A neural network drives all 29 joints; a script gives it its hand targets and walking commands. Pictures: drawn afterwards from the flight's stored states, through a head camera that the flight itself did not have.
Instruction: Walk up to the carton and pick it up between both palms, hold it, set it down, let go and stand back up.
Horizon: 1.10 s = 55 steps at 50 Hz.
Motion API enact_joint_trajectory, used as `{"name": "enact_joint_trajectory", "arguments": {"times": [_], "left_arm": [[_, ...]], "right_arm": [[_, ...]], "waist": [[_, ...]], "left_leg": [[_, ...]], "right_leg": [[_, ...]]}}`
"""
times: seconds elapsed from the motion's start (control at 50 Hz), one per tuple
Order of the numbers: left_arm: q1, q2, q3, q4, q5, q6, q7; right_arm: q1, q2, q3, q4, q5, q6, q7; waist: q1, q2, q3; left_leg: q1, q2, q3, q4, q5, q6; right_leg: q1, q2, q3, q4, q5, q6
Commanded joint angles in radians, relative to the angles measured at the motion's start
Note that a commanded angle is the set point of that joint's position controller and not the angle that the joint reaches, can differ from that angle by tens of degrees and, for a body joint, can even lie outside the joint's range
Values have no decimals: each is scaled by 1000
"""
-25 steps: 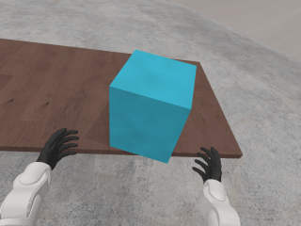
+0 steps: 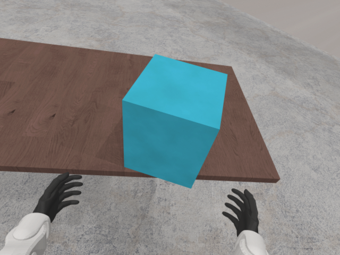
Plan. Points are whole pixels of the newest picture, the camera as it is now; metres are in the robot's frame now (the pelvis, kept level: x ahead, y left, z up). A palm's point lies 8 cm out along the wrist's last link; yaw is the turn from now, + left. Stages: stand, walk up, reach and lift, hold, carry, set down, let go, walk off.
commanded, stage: set down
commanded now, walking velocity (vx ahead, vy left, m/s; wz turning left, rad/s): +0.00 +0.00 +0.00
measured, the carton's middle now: (173, 122) +0.44 -0.02 +0.07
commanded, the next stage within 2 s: let go in 1.00 s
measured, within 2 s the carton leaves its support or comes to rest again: neither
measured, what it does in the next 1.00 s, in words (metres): stands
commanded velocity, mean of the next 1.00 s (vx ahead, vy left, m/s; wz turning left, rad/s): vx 0.00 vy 0.00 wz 0.00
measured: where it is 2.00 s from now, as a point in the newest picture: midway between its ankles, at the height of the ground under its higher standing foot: outside the picture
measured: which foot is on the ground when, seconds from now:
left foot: down 0.00-1.00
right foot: down 0.00-1.00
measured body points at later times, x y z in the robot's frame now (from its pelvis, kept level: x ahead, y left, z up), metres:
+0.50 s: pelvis +0.01 -0.01 +0.00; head +0.03 +0.04 +0.45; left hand +0.23 +0.25 -0.04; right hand +0.20 -0.20 -0.01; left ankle +0.04 +0.10 -0.74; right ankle +0.02 -0.13 -0.74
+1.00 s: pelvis +0.01 -0.01 +0.00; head +0.04 +0.03 +0.45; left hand +0.21 +0.26 -0.06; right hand +0.18 -0.21 -0.04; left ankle +0.04 +0.10 -0.74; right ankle +0.02 -0.13 -0.74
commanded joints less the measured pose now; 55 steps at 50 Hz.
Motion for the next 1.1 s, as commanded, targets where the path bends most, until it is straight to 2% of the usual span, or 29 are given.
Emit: {"name": "enact_joint_trajectory", "arguments": {"times": [0.0,0.04,0.1,0.12,0.14,0.18,0.22,0.26,0.28,0.34,0.38,0.4,0.48,0.56,0.58,0.64,0.66,0.7,0.72,0.78,0.84,0.86,0.88,0.9,0.92,1.0,1.04,1.06,1.08], "left_arm": [[-116,242,8,-225,-2,-83,1],[-108,234,6,-208,14,-81,6],[-94,223,13,-215,38,-87,4],[-95,229,17,-229,40,-87,7],[-78,208,7,-206,44,-81,9],[-72,201,5,-190,44,-85,8],[-72,197,6,-172,62,-79,13],[-53,211,20,-203,60,-92,8],[-56,207,20,-208,65,-92,15],[-48,191,7,-153,73,-96,14],[-48,177,5,-149,73,-98,21],[-56,185,-1,-149,70,-100,19],[-34,162,-1,-112,88,-105,26],[-46,143,-20,-65,101,-102,30],[-51,157,-14,-95,81,-117,29],[-46,121,-23,-39,111,-109,39],[-44,136,-24,-42,105,-116,36],[-55,108,-38,-19,112,-111,43],[-57,111,-41,-14,113,-113,42],[-65,97,-45,5,119,-118,53],[-68,103,-55,15,117,-124,58],[-81,94,-65,30,126,-124,60],[-67,92,-56,29,127,-127,61],[-62,94,-65,53,120,-126,58],[-66,79,-63,61,135,-122,65],[-74,96,-62,50,121,-138,67],[-69,71,-65,102,146,-129,76],[-73,89,-68,79,124,-139,74],[-71,88,-74,109,121,-139,71]], "right_arm": [[-39,-179,0,-251,-47,-81,21],[-54,-212,-25,-203,-50,-84,34],[-30,-208,-26,-166,-54,-98,39],[-32,-220,-21,-147,-49,-99,46],[-36,-231,-34,-127,-49,-102,53],[-23,-229,-37,-101,-62,-105,60],[-44,-260,-46,-80,-63,-111,74],[-24,-236,-37,-97,-55,-129,70],[-25,-243,-43,-75,-52,-136,79],[-27,-259,-53,-11,-69,-147,92],[-42,-273,-62,-19,-63,-171,102],[-44,-261,-67,-16,-67,-178,102],[-35,-274,-65,39,-66,-204,123],[-54,-302,-77,116,-83,-222,142],[-54,-285,-71,64,-76,-237,137],[-63,-316,-78,152,-86,-250,157],[-61,-303,-70,145,-84,-255,156],[-79,-317,-77,171,-83,-267,171],[-77,-318,-81,189,-94,-271,172],[-97,-331,-90,211,-90,-288,186],[-120,-325,-78,192,-82,-303,193],[-111,-331,-77,233,-97,-303,199],[-107,-326,-72,230,-89,-310,202],[-114,-331,-73,239,-86,-310,201],[-117,-335,-75,276,-94,-311,208],[-129,-332,-67,255,-95,-326,211],[-138,-362,-76,329,-102,-325,224],[-138,-346,-70,271,-91,-333,219],[-133,-334,-65,295,-99,-330,219]], "waist": [[80,268,-90],[69,282,-85],[69,286,-72],[80,294,-89],[72,304,-81],[68,281,-71],[70,296,-83],[75,277,-103],[77,300,-118],[64,291,-85],[73,286,-111],[61,288,-104],[65,283,-97],[59,280,-92],[58,259,-113],[59,279,-87],[57,261,-96],[55,277,-88],[56,257,-77],[62,283,-93],[65,278,-86],[51,264,-89],[68,281,-87],[63,258,-76],[66,275,-68],[74,246,-94],[74,272,-73],[78,252,-91],[74,241,-85]], "left_leg": [[0,23,50,-247,-127,-17],[3,33,39,-253,-106,-24],[16,32,38,-249,-75,-31],[42,22,44,-238,-39,-37],[47,29,38,-237,-33,-44],[75,18,45,-232,-21,-46],[71,17,49,-229,4,-52],[75,13,54,-222,31,-52],[94,12,54,-215,52,-56],[96,10,51,-212,65,-63],[99,7,57,-214,70,-62],[83,11,52,-213,54,-58],[94,11,53,-209,100,-65],[109,3,61,-207,90,-69],[93,6,62,-205,92,-64],[102,9,51,-215,102,-72],[96,5,54,-208,104,-73],[90,15,45,-216,98,-73],[93,10,53,-212,99,-73],[88,16,51,-223,87,-76],[46,14,53,-225,62,-68],[46,17,46,-224,67,-67],[56,16,52,-227,75,-70],[64,6,60,-222,78,-73],[75,8,58,-226,83,-77],[65,-2,69,-223,78,-74],[65,10,57,-235,81,-81],[36,7,65,-230,60,-71],[32,2,69,-228,44,-70]], "right_leg": [[261,26,151,-10,-46,-19],[253,39,140,1,-23,-20],[263,40,147,-4,-2,-20],[249,35,152,-10,3,-20],[242,44,148,-6,3,-24],[206,36,149,-30,-11,-30],[212,43,147,-22,-7,-30],[235,37,152,-22,24,-24],[220,36,158,-25,24,-27],[194,42,147,-26,18,-33],[193,45,146,-26,10,-33],[203,43,142,-18,13,-32],[196,47,147,-19,26,-31],[161,52,137,-24,3,-33],[185,50,141,-17,20,-28],[163,59,127,-16,7,-30],[167,56,130,-17,10,-28],[162,65,124,-10,-5,-30],[149,62,126,-19,-10,-30],[158,67,118,-7,-23,-27],[168,66,113,3,-18,-23],[171,67,115,1,-17,-23],[172,66,114,1,-21,-21],[147,62,115,-8,-24,-21],[138,63,111,-12,-34,-26],[147,57,109,-8,-24,-20],[137,67,99,-3,-42,-22],[159,62,106,1,-25,-18],[151,55,110,-5,-32,-20]]}}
